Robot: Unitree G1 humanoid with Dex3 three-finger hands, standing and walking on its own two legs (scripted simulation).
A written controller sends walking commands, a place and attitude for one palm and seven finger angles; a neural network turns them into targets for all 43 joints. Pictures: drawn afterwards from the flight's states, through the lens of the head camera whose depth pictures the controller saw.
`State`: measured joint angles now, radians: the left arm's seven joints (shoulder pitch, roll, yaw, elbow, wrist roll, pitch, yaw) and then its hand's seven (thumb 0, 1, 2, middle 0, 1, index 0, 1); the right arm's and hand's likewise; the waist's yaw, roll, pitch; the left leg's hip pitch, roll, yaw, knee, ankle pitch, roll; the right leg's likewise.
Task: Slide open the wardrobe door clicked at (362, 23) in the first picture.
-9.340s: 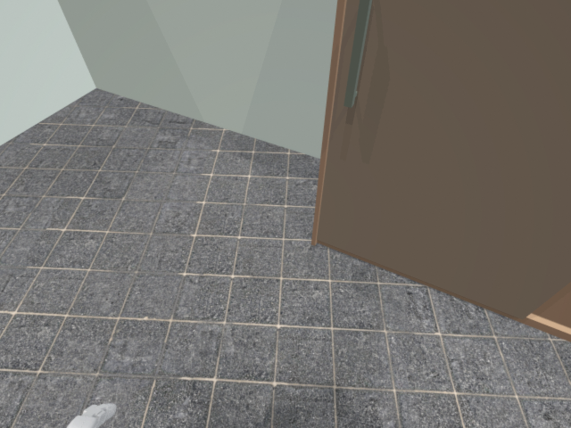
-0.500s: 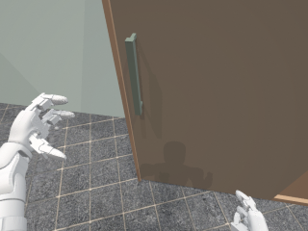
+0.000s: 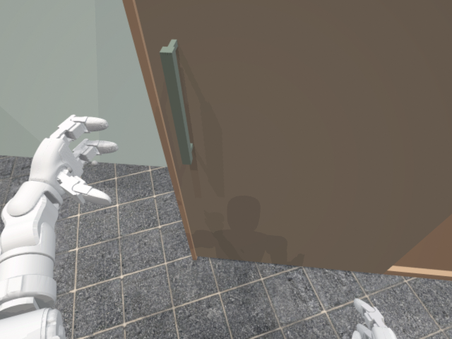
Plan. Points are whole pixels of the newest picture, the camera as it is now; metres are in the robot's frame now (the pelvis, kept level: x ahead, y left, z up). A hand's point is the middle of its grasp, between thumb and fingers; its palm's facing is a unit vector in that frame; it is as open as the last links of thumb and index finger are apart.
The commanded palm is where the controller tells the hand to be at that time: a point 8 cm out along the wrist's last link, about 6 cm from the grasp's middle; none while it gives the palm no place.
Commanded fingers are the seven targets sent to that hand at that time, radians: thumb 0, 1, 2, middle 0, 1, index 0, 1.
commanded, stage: move the hooked fingers beside the handle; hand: left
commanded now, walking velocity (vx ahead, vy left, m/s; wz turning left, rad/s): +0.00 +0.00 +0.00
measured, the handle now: (181, 110) +0.54 +0.12 +0.12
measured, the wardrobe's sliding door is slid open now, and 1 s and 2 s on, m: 0.00 0.00 0.00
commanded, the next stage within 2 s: feel for the door with the fingertips in 1.70 s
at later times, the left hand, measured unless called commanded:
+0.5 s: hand (121, 138) +0.42 +0.21 +0.14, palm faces -0.07 -1.00 +0.00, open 14.0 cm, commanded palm +0.40 +0.27 +0.13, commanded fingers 0.00 -0.50 0.30 -0.30 -1.20 -0.30 -1.20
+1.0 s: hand (142, 120) +0.48 +0.19 +0.13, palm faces -0.07 -1.00 +0.00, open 14.0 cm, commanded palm +0.45 +0.25 +0.13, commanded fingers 0.00 -0.50 0.30 -0.30 -1.20 -0.30 -1.20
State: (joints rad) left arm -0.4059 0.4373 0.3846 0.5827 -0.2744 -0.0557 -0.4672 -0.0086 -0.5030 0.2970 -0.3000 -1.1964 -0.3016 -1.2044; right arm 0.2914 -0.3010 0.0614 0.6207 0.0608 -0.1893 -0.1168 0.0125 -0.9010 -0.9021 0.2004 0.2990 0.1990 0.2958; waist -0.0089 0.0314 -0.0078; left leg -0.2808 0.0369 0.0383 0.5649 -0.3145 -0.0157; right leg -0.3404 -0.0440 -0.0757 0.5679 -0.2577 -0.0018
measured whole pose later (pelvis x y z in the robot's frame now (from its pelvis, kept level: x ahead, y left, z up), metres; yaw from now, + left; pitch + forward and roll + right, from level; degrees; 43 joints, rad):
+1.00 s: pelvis +0.00 +0.01 -0.01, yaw -1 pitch +10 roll +0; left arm -0.87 0.49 0.38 1.09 -0.15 -0.23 -0.35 -0.01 -0.50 0.30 -0.30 -1.20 -0.30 -1.20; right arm 0.38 -0.30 0.04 0.65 0.03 -0.05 -0.07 0.01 -0.90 -0.90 0.20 0.30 0.20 0.30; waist -0.11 0.02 -0.04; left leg -0.49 0.04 0.06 0.67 -0.36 0.00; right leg -0.54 -0.04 -0.05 0.64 -0.27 0.01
